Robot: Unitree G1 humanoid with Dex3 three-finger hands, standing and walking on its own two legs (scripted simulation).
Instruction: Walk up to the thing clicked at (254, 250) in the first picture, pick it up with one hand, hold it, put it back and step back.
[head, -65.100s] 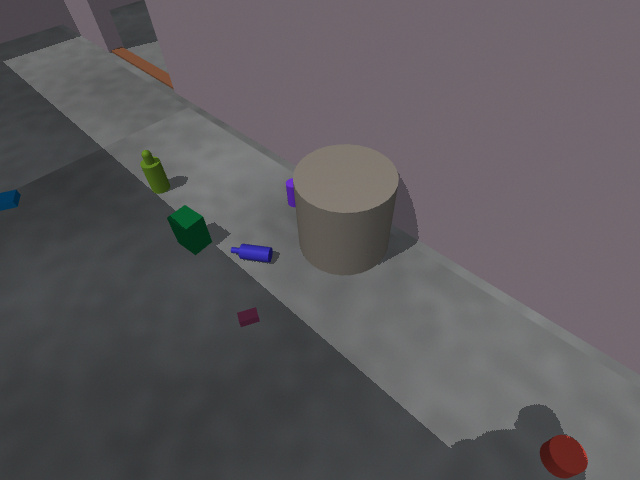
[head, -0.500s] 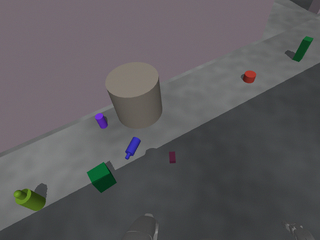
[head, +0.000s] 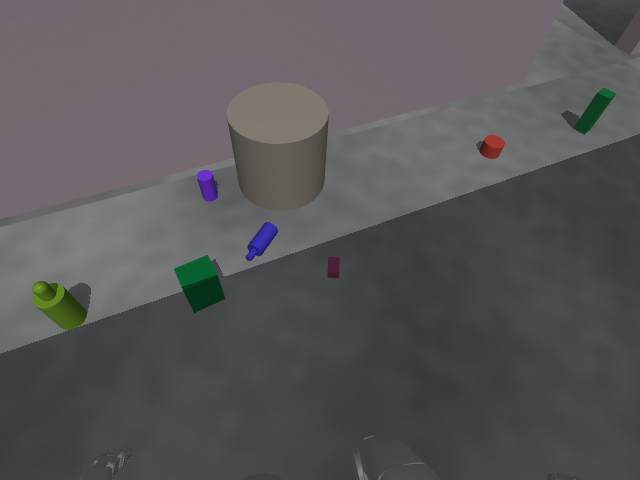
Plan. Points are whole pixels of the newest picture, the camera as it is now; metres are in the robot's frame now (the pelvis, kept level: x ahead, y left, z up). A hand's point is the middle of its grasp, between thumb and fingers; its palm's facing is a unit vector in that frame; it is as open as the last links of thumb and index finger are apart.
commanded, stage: step back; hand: left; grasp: from above
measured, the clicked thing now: (260, 242) +0.97 +0.19 -0.73
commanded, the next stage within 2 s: stand in 1.08 s
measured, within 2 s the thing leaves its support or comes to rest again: neither
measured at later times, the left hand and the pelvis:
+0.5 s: hand out of the picture -0.01 +0.27 -0.15, palm faces -0.04 -0.92 -0.40, open 7.4 cm; pelvis -0.07 +0.00 +0.00, yaw -4 degrees
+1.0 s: hand out of the picture +0.09 +0.23 -0.15, palm faces +0.00 -0.94 -0.34, open 7.4 cm; pelvis -0.03 -0.02 +0.00, yaw -1 degrees
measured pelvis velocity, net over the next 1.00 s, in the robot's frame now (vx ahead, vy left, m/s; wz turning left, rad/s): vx -0.03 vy -0.02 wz -0.01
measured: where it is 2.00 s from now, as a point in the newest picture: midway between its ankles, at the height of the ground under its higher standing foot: outside the picture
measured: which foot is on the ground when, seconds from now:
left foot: down 0.00-1.00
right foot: up 0.00-0.14, down 0.16-0.46, up 0.48-0.70, down 0.72-1.00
